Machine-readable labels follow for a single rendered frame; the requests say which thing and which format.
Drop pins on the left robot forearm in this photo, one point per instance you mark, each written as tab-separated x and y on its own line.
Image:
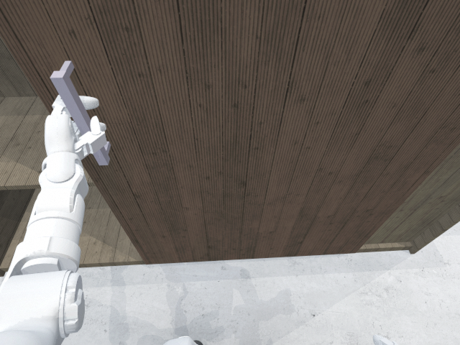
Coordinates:
55	225

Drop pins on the robot left hand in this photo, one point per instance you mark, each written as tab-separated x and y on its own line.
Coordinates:
63	135

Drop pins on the robot left upper arm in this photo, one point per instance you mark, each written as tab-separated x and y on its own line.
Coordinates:
41	308

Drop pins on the handle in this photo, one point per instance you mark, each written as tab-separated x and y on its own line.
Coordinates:
64	86

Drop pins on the wardrobe door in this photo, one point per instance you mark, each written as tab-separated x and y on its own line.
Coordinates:
248	129
438	194

